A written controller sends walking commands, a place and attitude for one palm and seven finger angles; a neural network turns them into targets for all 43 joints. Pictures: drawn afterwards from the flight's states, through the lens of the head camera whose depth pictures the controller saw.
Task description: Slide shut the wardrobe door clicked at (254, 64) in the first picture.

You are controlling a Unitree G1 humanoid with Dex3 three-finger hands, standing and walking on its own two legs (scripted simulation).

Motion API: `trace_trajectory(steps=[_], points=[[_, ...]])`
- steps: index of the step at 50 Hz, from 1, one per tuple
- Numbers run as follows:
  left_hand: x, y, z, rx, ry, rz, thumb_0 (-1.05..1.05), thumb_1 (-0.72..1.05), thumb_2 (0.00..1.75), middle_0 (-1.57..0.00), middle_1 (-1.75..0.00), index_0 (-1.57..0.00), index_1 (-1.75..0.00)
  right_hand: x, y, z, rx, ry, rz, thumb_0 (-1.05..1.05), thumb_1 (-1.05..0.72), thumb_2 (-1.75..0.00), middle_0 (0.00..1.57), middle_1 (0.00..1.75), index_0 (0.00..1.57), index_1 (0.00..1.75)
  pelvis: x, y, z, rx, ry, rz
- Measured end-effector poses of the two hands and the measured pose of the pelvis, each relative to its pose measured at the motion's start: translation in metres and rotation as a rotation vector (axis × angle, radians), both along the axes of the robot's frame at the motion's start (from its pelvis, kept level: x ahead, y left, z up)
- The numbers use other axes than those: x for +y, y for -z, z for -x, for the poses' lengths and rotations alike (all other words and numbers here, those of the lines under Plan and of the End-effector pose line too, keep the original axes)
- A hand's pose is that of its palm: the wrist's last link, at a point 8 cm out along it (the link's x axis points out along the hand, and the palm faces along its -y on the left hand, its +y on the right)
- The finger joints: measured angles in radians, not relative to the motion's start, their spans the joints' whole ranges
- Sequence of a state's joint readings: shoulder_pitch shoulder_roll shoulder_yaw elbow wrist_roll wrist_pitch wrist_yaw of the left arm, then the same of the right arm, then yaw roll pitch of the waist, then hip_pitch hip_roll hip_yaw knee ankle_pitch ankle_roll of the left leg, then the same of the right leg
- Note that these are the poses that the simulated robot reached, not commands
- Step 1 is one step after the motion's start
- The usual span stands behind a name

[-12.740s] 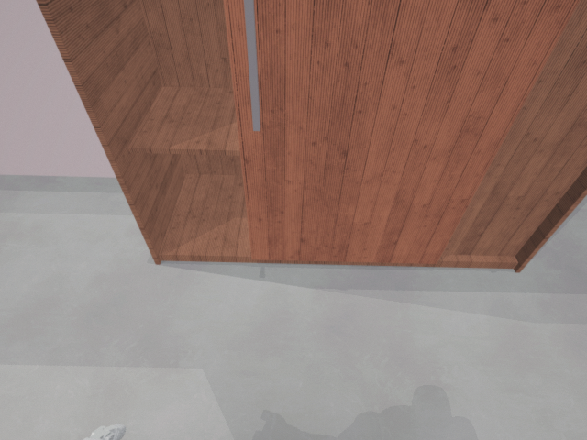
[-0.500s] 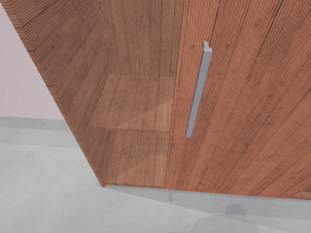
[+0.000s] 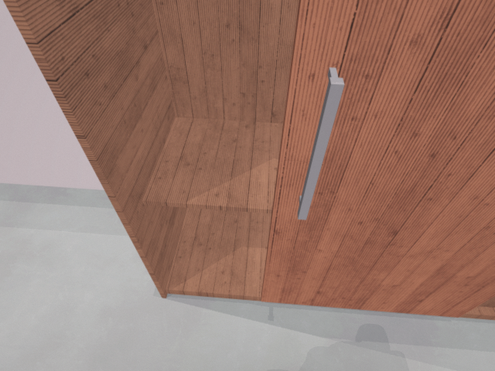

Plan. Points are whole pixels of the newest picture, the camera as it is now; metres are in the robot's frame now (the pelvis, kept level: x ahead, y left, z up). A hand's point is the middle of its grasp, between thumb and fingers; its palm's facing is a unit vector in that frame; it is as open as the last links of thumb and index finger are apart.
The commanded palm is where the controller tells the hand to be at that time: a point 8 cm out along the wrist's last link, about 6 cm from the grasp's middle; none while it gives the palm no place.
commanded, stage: look again from close up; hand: right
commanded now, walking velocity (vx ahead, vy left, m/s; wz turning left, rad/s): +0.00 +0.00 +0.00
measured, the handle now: (314, 156) +0.47 -0.09 +0.10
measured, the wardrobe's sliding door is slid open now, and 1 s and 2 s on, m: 0.39 0.39 0.39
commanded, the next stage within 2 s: raise the hand with hooked fingers in 0.32 s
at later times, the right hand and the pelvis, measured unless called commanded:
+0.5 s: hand out of the picture +0.04 -0.18 -0.14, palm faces +0.16 +0.96 -0.23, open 7.2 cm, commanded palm +0.10 -0.22 -0.06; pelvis +0.00 +0.01 +0.00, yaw -1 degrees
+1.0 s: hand out of the picture +0.11 -0.21 +0.00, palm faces +0.20 +0.98 -0.05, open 9.5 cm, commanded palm +0.11 -0.25 +0.01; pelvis -0.07 +0.03 -0.06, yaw -4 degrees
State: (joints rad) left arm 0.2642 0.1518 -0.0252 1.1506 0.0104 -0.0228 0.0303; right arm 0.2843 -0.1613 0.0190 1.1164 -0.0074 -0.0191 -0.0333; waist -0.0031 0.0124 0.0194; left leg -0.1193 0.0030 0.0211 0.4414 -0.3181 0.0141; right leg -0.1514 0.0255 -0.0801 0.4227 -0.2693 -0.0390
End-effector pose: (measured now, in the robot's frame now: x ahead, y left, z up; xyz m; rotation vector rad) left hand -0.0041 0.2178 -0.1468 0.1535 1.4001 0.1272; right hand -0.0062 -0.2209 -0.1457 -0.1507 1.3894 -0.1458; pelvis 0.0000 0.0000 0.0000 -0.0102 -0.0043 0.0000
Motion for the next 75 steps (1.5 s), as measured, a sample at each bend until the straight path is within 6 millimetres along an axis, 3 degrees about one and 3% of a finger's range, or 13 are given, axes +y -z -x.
trace_trajectory(steps=[22, 24, 28, 31, 34, 38, 43, 48, 53, 59, 64, 69, 75], points=[[0.006, 0.001, 0.001, 0.012, 0.009, 0.003, 0.01, 0.92, 0.90, -0.20, -0.30, -0.20, -0.30, 0.016, 0.001, 0.016, 0.026, 0.026, -0.010, 0.01, -0.91, -0.90, 0.20, 0.30, 0.20, 0.30, 0.007, 0.000, 0.000, 0.006, 0.011, -0.004], [0.012, -0.004, -0.008, -0.079, 0.008, -0.022, 0.02, 0.93, 0.90, -0.20, -0.30, -0.20, -0.30, 0.005, -0.016, -0.008, -0.109, 0.096, 0.022, 0.03, -0.94, -0.90, 0.20, 0.31, 0.20, 0.30, 0.008, 0.002, 0.003, 0.005, 0.010, -0.005], [0.028, -0.014, -0.045, -0.355, 0.033, -0.055, 0.02, 0.93, 0.90, -0.20, -0.30, -0.20, -0.30, -0.022, -0.092, -0.093, -0.641, 0.083, 0.136, 0.05, -0.94, -0.89, 0.20, 0.32, 0.20, 0.32, 0.008, 0.006, 0.011, 0.016, 0.036, 0.004], [0.040, -0.024, -0.082, -0.548, 0.065, -0.075, 0.02, 0.92, 0.90, -0.20, -0.30, -0.20, -0.30, -0.020, -0.153, -0.152, -1.016, 0.005, 0.133, 0.04, -0.89, -0.87, 0.20, 0.35, 0.20, 0.35, 0.008, 0.011, 0.021, 0.044, 0.056, -0.003], [0.049, -0.040, -0.115, -0.711, 0.086, -0.093, 0.02, 0.92, 0.90, -0.20, -0.30, -0.20, -0.30, -0.004, -0.182, -0.181, -1.309, -0.071, 0.023, 0.03, -0.82, -0.85, 0.20, 0.38, 0.20, 0.38, 0.013, 0.021, 0.033, 0.093, 0.043, -0.001], [0.057, -0.064, -0.145, -0.862, 0.137, -0.113, 0.02, 0.92, 0.90, -0.20, -0.30, -0.20, -0.30, 0.015, -0.160, -0.166, -1.406, -0.160, -0.179, 0.01, -0.73, -0.81, 0.21, 0.43, 0.21, 0.43, 0.021, 0.037, 0.046, 0.130, 0.025, 0.005], [0.057, -0.076, -0.165, -0.942, 0.203, -0.134, 0.01, 0.91, 0.90, -0.20, -0.30, -0.20, -0.30, 0.001, -0.111, -0.106, -1.221, -0.077, -0.170, 0.01, -0.60, -0.76, 0.23, 0.51, 0.23, 0.51, 0.026, 0.051, 0.056, 0.136, 0.036, -0.004], [0.036, -0.060, -0.164, -0.920, 0.271, -0.107, 0.01, 0.91, 0.90, -0.20, -0.30, -0.20, -0.30, -0.030, -0.132, -0.077, -1.354, 0.012, 0.027, 0.02, -0.47, -0.72, 0.23, 0.58, 0.23, 0.58, 0.029, 0.060, 0.064, 0.129, 0.069, -0.039], [0.010, -0.033, -0.140, -0.844, 0.283, -0.032, 0.01, 0.91, 0.90, -0.20, -0.30, -0.20, -0.30, -0.028, -0.173, -0.105, -1.538, -0.156, -0.011, 0.02, -0.36, -0.67, 0.23, 0.66, 0.23, 0.65, 0.026, 0.061, 0.071, 0.108, 0.088, -0.065], [0.000, -0.024, -0.097, -0.755, 0.169, 0.001, 0.02, 0.91, 0.90, -0.21, -0.30, -0.20, -0.30, -0.028, -0.167, -0.155, -1.316, -0.244, -0.183, 0.01, -0.22, -0.61, 0.25, 0.75, 0.25, 0.75, 0.017, 0.048, 0.071, 0.106, 0.058, -0.052], [0.010, -0.032, -0.076, -0.714, 0.118, -0.037, 0.02, 0.90, 0.90, -0.21, -0.30, -0.20, -0.30, -0.054, -0.184, -0.159, -1.343, -0.105, -0.103, 0.01, -0.10, -0.56, 0.26, 0.82, 0.26, 0.82, 0.009, 0.037, 0.061, 0.104, 0.031, -0.040], [0.020, -0.038, -0.078, -0.707, 0.161, -0.074, 0.02, 0.91, 0.90, -0.20, -0.30, -0.20, -0.30, -0.070, -0.209, -0.149, -1.443, -0.116, -0.006, 0.01, 0.01, -0.51, 0.26, 0.90, 0.26, 0.89, 0.000, 0.034, 0.057, 0.091, 0.043, -0.046], [0.017, -0.053, -0.102, -0.773, 0.187, -0.106, 0.02, 0.91, 0.90, -0.20, -0.30, -0.20, -0.30, -0.073, -0.204, -0.151, -1.375, -0.164, -0.074, 0.00, 0.16, -0.45, 0.27, 0.99, 0.27, 0.99, -0.009, 0.030, 0.057, 0.070, 0.053, -0.052]])
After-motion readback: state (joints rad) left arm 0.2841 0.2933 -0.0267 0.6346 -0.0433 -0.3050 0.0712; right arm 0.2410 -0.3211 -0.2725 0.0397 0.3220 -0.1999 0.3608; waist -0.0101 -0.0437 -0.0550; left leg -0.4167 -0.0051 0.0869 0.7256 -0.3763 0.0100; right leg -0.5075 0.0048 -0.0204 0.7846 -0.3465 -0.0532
